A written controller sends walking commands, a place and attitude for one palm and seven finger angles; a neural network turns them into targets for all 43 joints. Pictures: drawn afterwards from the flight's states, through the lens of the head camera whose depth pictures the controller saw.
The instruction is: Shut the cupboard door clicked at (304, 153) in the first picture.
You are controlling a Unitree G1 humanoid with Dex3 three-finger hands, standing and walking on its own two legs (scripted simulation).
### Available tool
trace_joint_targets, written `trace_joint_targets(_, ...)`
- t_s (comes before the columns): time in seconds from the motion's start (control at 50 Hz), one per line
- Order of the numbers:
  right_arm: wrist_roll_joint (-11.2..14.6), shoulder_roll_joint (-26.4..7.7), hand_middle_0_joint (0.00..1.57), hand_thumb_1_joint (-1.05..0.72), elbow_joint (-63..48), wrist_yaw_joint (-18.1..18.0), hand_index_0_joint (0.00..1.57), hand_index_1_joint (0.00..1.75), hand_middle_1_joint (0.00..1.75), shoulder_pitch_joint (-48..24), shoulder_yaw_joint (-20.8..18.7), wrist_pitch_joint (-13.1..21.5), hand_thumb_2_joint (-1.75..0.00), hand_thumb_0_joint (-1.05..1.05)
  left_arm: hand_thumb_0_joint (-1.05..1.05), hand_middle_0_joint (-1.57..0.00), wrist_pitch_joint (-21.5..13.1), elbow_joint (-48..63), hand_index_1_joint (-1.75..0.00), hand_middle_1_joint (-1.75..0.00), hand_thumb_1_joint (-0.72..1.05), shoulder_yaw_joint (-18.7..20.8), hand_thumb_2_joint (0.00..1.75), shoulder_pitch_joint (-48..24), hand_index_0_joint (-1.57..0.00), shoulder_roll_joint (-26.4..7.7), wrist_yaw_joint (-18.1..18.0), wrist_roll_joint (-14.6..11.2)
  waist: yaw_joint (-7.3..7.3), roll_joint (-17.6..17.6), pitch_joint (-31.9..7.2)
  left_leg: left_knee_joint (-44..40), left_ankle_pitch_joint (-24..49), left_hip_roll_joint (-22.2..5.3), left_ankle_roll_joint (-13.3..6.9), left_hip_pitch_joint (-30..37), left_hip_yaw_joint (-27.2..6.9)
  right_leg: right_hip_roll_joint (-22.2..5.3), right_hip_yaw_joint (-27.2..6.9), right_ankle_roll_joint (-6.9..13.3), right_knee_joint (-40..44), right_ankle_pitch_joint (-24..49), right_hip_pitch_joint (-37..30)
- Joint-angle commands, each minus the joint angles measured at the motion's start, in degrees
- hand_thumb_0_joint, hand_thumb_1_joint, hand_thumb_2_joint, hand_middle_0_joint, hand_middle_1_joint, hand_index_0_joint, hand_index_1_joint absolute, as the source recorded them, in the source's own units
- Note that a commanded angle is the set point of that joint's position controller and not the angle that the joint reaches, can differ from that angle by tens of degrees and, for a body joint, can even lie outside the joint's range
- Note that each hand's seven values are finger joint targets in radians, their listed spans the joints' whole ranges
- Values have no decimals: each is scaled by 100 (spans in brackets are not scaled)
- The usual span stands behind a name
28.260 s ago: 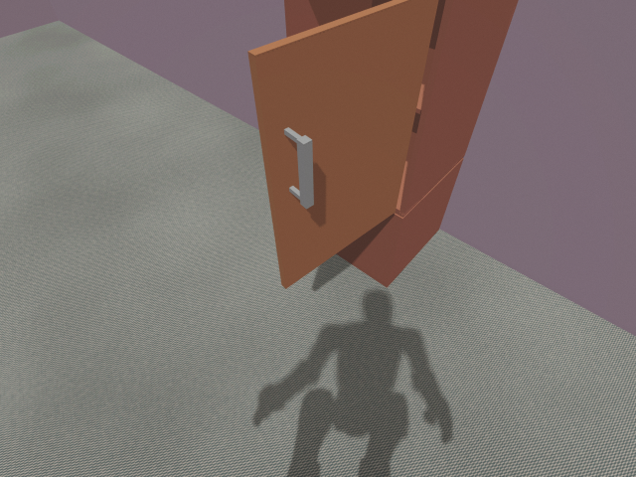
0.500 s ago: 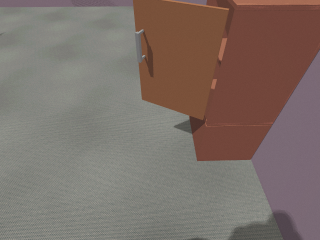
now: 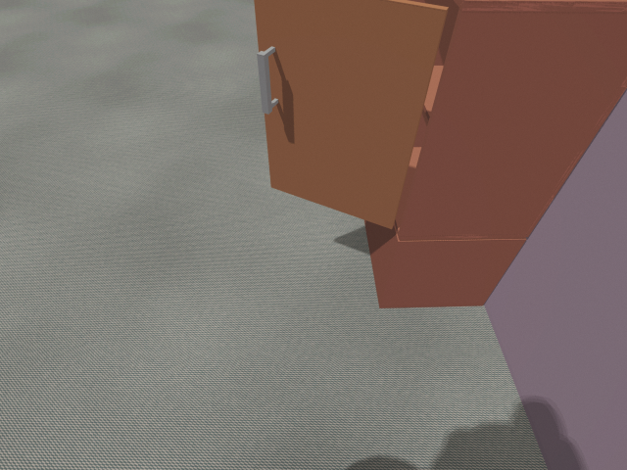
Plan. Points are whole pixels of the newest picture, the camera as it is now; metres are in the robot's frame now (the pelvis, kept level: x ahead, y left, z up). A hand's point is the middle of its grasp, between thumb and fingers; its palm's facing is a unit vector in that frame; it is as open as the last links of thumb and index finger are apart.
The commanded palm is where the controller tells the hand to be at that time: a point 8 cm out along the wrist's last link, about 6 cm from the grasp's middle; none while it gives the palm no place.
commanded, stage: look to check the result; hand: left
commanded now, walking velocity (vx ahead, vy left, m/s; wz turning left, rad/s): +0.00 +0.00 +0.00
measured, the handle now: (269, 80) +0.96 +0.16 +0.03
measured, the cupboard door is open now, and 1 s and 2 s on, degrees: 62 62 62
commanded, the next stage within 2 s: walk to a spot facing it in 0.36 s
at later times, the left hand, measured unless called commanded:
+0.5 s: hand out of the picture +0.02 +0.18 -0.17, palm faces +0.02 -0.98 -0.22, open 7.4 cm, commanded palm none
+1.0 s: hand out of the picture +0.03 +0.22 -0.19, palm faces +0.27 -0.94 -0.23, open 7.4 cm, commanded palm none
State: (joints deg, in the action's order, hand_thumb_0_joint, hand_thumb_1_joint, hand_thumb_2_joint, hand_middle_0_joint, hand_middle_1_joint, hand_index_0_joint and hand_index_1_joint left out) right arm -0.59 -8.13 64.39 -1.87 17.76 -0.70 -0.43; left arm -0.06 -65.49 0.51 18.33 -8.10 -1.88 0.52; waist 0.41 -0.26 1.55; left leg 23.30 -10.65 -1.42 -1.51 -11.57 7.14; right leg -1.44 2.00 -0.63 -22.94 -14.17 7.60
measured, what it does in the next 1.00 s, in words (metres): lifts its right foot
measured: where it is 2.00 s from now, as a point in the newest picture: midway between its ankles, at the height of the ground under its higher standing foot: outside the picture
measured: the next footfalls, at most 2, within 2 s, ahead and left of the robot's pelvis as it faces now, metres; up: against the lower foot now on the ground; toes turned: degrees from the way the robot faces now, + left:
right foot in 1.30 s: +0.11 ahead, -0.14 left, +0.00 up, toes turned +27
left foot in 1.72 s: -0.02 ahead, +0.06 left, +0.00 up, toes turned +48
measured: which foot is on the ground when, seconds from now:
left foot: down 0.00-1.00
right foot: down 0.00-0.84, up 0.86-1.00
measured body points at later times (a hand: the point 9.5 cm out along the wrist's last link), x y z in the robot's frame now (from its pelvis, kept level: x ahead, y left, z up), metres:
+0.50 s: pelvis +0.01 -0.01 +0.00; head +0.02 -0.01 +0.45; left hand +0.02 +0.23 -0.15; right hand +0.03 -0.26 -0.15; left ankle +0.02 +0.10 -0.74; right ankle -0.02 -0.13 -0.74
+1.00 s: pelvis +0.01 +0.01 -0.01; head +0.06 +0.04 +0.44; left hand +0.02 +0.27 -0.17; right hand +0.10 -0.22 -0.15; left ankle +0.01 +0.10 -0.74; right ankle +0.00 -0.15 -0.66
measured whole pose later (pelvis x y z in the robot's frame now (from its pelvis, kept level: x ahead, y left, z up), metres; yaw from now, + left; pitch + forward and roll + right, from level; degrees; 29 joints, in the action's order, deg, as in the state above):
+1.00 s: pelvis +0.01 +0.01 -0.01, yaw +15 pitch +1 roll -1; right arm -1.7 -10.6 55.2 -1.0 13.5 -2.4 -1.5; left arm 3.5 -55.0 4.6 8.7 -12.6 -1.2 1.1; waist 1.4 1.0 6.2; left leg 31.7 -14.6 1.6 -3.1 -18.7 1.0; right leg -3.5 0.9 -2.7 -63.8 -24.2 26.5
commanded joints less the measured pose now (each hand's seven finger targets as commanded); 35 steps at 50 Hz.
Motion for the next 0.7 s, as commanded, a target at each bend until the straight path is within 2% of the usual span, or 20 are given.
trace_joint_targets(0.0,1,-710,20,-90,-174,-36,20,30,30,287,-104,71,-90,0,0,-20,-63,153,-30,-30,90,100,90,307,-20,-646,-39,29,27,8,328,-549,127,-564,-37,223,-691,-377,-423,247,533,371,556)
trace_joint_targets(0.24,-3,-899,20,-90,-216,-19,20,30,30,-22,-126,85,-90,0,0,-20,-82,202,-30,-30,90,135,90,85,-20,-862,-14,37,16,2,292,-528,397,-587,-33,348,-680,-418,-433,259,571,553,494)
trace_joint_targets(0.32,4,-991,20,-90,-246,-15,20,30,30,-97,-136,88,-90,0,0,-20,-102,228,-30,-30,90,149,90,-5,-20,-968,-7,39,13,84,171,-506,506,-592,-32,421,-702,-419,-445,271,605,657,400)
trace_joint_targets(0.36,-7,-1011,20,-90,-235,-11,20,30,30,-163,-132,94,-90,0,0,-20,-99,242,-30,-30,90,154,90,-83,-20,-1002,1,36,16,-22,211,-532,531,-593,-18,408,-693,-445,-457,267,613,692,385)
trace_joint_targets(0.46,-9,-1116,20,-90,-249,-4,20,30,30,-315,-134,90,-90,0,0,-20,-108,259,-30,-30,90,164,90,-220,-20,-1116,16,33,13,-33,200,-536,554,-597,2,435,-704,-464,-457,272,659,751,333)
trace_joint_targets(0.52,-7,-788,20,-90,-293,22,20,30,30,-171,-71,16,-90,0,0,-20,-35,278,-30,-30,90,156,90,-81,-20,-860,-24,21,9,47,112,-276,840,-524,53,226,-714,-541,-273,208,371,944,209)
trace_joint_targets(0.56,-18,-841,20,-90,-365,30,20,30,30,-213,-107,-26,-90,0,0,-20,5,354,-30,-30,90,231,90,-74,-20,-983,-36,25,-12,55,98,-36,969,-477,66,16,-721,-650,-202,228,162,1118,152)
trace_joint_targets(0.6,-17,-892,20,-90,-484,48,20,30,30,-279,-158,-68,-90,0,0,-20,37,482,-30,-30,90,315,90,-99,-20,-1105,-42,33,-37,121,53,276,936,-380,86,-219,-707,-832,-185,341,35,1220,110)
trace_joint_targets(0.62,-10,-884,20,-90,-560,59,20,30,30,-295,-184,-89,-90,0,0,-20,52,549,-30,-30,90,360,90,-90,-20,-1174,-47,43,-60,278,41,509,913,-296,103,-372,-659,-947,-197,424,20,1289,73)
trace_joint_targets(0.64,-16,-844,20,-90,-623,72,20,30,30,-333,-207,-115,-90,0,0,-20,69,627,-30,-30,90,404,90,-99,-20,-1256,-49,52,-71,481,75,841,700,-186,146,-555,-568,-1168,-278,542,92,1286,68)
trace_joint_targets(0.66,-23,-804,20,-90,-706,84,20,30,30,-381,-230,-150,-90,0,0,-20,84,714,-30,-30,90,445,90,-130,-20,-1315,-55,58,-91,694,117,1333,186,-98,187,-723,-466,-1417,-391,715,216,1292,119)
trace_joint_targets(0.68,-40,-769,20,-90,-799,96,20,30,30,-484,-257,-189,-90,0,0,-20,87,786,-30,-30,90,464,90,-179,-20,-1316,-60,70,-117,921,216,1943,-830,-40,228,-944,-406,-1675,-488,935,334,1544,178)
